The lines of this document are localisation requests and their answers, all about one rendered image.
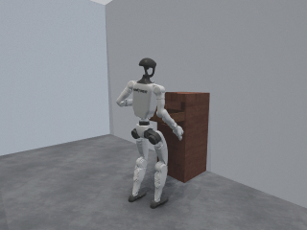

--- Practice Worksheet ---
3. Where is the cabinet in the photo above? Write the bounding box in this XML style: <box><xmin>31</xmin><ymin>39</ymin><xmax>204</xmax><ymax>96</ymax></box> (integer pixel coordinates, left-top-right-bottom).
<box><xmin>156</xmin><ymin>91</ymin><xmax>210</xmax><ymax>183</ymax></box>

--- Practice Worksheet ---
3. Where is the right robot forearm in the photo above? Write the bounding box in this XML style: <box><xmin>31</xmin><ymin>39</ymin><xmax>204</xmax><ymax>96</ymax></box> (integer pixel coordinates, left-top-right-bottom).
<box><xmin>162</xmin><ymin>109</ymin><xmax>178</xmax><ymax>131</ymax></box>

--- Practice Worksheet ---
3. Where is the right robot foot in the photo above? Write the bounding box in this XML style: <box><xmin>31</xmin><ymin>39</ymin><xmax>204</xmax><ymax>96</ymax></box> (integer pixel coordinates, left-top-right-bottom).
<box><xmin>150</xmin><ymin>196</ymin><xmax>169</xmax><ymax>209</ymax></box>

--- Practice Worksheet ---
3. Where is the left robot forearm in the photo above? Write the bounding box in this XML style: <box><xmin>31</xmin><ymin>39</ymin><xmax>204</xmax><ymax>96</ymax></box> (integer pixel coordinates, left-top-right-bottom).
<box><xmin>125</xmin><ymin>99</ymin><xmax>132</xmax><ymax>106</ymax></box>

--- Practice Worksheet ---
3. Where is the right robot hand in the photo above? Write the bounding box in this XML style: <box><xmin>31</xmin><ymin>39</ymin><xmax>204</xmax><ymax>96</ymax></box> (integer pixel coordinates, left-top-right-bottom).
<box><xmin>173</xmin><ymin>126</ymin><xmax>184</xmax><ymax>141</ymax></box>

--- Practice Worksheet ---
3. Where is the drawer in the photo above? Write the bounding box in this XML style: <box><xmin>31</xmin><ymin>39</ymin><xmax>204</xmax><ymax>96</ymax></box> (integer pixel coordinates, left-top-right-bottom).
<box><xmin>149</xmin><ymin>104</ymin><xmax>185</xmax><ymax>125</ymax></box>

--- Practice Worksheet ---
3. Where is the right robot upper arm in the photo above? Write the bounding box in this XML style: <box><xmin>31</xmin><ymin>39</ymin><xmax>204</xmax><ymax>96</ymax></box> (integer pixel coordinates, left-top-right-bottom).
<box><xmin>153</xmin><ymin>84</ymin><xmax>166</xmax><ymax>118</ymax></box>

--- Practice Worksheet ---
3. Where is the humanoid robot torso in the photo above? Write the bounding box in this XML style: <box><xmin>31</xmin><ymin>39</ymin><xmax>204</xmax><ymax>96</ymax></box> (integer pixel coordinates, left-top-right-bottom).
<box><xmin>132</xmin><ymin>79</ymin><xmax>156</xmax><ymax>139</ymax></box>

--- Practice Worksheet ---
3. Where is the left robot upper arm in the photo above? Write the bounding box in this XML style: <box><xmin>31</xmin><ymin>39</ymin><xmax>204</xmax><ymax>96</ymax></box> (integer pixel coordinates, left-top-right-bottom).
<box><xmin>116</xmin><ymin>80</ymin><xmax>137</xmax><ymax>107</ymax></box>

